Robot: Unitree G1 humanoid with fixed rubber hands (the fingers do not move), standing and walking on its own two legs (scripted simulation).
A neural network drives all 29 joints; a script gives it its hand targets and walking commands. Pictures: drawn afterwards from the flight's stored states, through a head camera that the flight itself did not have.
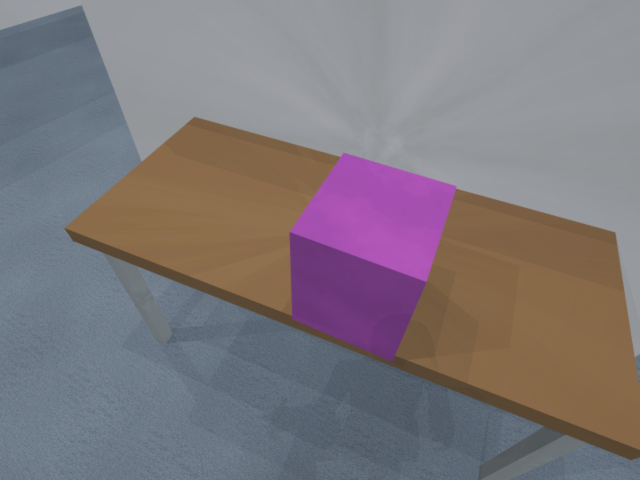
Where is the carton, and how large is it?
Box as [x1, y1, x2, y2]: [290, 153, 456, 361]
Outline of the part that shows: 343,153 290,231 292,318 391,361 425,284 456,186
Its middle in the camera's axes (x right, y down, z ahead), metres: +0.09 +0.04 +0.68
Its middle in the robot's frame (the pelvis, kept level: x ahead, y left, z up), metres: +0.48 -0.08 -0.06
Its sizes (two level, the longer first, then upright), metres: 0.210 0.200 0.250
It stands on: a table, 0.58 m high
